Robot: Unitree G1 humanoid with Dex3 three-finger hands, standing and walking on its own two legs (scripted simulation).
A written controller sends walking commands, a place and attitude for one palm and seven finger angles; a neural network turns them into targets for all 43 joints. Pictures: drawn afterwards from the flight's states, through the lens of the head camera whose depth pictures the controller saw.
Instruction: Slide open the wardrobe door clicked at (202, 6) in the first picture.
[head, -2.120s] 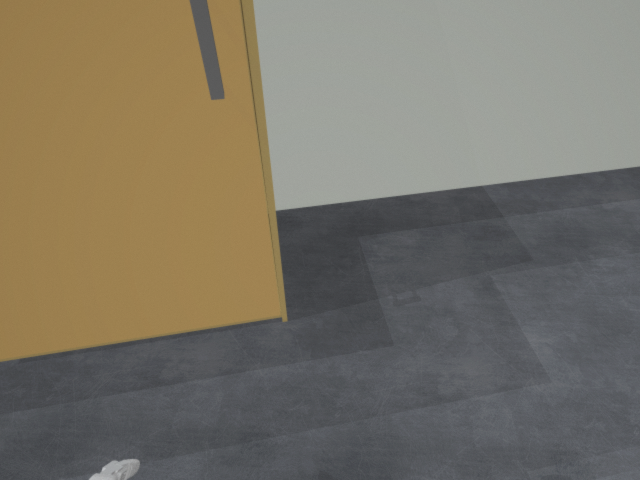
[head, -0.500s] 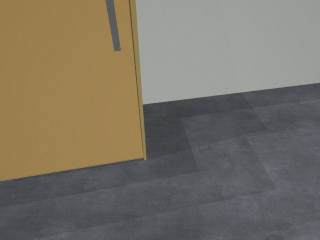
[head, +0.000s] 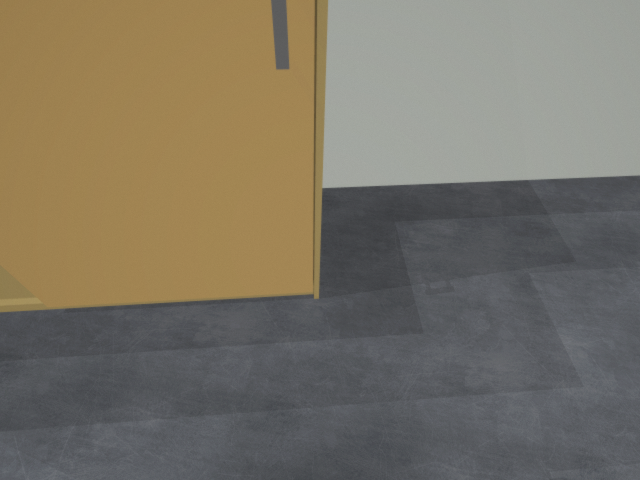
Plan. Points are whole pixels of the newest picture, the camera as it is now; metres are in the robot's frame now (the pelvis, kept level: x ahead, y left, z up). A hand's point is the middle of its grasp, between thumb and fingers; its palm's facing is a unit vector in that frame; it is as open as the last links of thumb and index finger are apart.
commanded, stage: turn to face it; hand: right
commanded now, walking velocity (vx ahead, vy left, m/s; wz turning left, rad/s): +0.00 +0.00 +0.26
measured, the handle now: (279, 9) +0.74 +0.12 +0.22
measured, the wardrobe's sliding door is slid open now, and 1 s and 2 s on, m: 0.00 0.00 0.00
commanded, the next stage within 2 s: take the last steps up to it in 0.14 s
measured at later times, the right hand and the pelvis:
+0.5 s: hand out of the picture +0.10 -0.18 -0.16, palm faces -0.17 +0.96 -0.21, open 7.3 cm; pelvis +0.00 +0.00 +0.00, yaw +10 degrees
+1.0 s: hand (433, 463) +0.18 -0.16 -0.18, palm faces -0.20 +0.98 -0.09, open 7.3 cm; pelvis +0.16 +0.01 +0.01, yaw +14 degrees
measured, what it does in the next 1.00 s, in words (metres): walks ahead: left foot, then right foot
